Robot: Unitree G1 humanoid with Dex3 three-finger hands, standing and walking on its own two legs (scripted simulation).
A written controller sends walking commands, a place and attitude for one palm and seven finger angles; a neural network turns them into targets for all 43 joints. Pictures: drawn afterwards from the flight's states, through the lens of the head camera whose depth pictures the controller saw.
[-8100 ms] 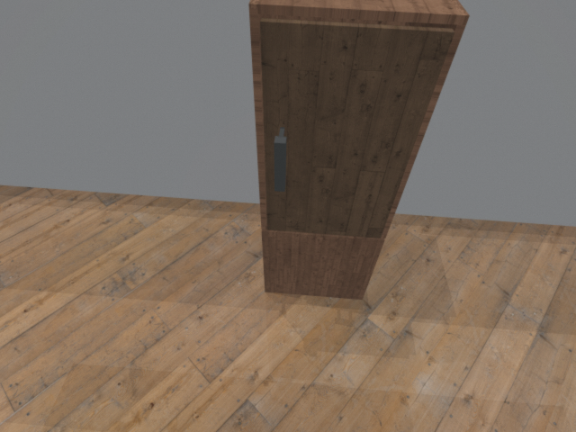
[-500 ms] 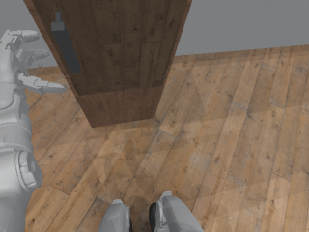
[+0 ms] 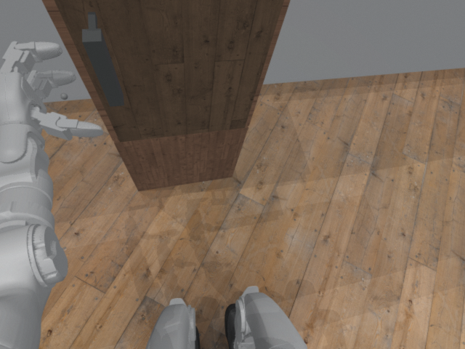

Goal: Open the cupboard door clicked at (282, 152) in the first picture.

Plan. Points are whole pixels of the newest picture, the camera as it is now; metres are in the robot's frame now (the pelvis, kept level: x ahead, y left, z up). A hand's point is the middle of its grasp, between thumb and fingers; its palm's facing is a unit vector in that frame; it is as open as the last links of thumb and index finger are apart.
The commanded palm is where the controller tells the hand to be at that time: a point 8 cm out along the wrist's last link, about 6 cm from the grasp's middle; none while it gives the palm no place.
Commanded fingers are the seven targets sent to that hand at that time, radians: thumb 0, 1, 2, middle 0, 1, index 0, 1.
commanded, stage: slide the fingers in behind the handle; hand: left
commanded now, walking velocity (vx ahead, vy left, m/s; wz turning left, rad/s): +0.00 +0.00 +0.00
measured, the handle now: (105, 62) +0.58 +0.18 +0.05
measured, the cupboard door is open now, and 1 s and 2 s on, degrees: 0 0 0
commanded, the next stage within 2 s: close the thumb around the handle in 1.44 s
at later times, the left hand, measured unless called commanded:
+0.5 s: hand (92, 90) +0.53 +0.20 +0.04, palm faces +0.15 -0.99 -0.01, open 14.0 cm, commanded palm +0.50 +0.23 +0.05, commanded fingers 0.00 -0.50 0.30 -0.30 -1.20 -0.30 -1.20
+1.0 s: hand (113, 92) +0.53 +0.17 +0.04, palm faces +0.15 -0.99 -0.01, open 14.0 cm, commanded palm +0.49 +0.20 +0.05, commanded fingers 0.00 -0.50 0.30 -0.30 -1.20 -0.30 -1.20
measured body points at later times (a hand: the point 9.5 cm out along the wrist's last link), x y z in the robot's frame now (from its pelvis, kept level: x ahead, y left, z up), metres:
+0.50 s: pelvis +0.00 +0.00 +0.00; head +0.16 +0.03 +0.42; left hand +0.52 +0.25 +0.05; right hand +0.00 -0.26 -0.11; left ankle -0.01 +0.06 -0.64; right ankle +0.04 -0.10 -0.64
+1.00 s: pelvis +0.00 -0.01 +0.00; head +0.16 +0.01 +0.42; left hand +0.51 +0.22 +0.05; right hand +0.01 -0.27 -0.11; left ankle -0.01 +0.06 -0.64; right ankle +0.04 -0.10 -0.64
